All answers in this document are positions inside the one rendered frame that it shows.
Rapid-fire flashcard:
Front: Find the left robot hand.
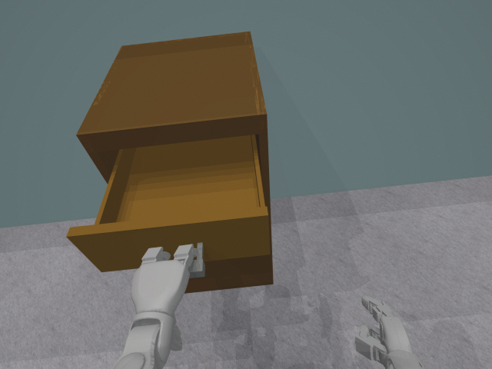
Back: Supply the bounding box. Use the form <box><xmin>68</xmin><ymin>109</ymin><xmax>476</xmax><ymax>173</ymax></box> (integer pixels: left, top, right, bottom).
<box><xmin>131</xmin><ymin>244</ymin><xmax>197</xmax><ymax>351</ymax></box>

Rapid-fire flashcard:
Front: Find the right robot hand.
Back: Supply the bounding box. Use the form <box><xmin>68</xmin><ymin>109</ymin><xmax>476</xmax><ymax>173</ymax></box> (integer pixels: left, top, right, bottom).
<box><xmin>355</xmin><ymin>296</ymin><xmax>414</xmax><ymax>366</ymax></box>

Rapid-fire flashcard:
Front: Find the cabinet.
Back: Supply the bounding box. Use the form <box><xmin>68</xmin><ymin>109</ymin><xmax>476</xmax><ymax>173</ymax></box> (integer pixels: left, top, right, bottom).
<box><xmin>76</xmin><ymin>32</ymin><xmax>274</xmax><ymax>294</ymax></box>

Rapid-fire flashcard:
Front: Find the robot left forearm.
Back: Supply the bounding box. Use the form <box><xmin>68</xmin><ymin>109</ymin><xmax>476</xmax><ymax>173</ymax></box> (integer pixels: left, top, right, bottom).
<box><xmin>111</xmin><ymin>311</ymin><xmax>175</xmax><ymax>369</ymax></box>

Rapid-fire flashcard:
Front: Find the robot right forearm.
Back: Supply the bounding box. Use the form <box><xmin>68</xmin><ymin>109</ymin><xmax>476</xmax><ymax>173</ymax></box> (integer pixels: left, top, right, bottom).
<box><xmin>385</xmin><ymin>351</ymin><xmax>424</xmax><ymax>369</ymax></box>

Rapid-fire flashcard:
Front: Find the drawer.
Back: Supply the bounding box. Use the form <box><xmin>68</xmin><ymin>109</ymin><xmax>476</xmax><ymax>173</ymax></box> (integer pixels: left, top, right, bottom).
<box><xmin>66</xmin><ymin>135</ymin><xmax>270</xmax><ymax>272</ymax></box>

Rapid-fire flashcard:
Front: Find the handle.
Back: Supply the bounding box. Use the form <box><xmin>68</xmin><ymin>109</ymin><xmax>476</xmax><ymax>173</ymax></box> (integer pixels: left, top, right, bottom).
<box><xmin>188</xmin><ymin>242</ymin><xmax>205</xmax><ymax>278</ymax></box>

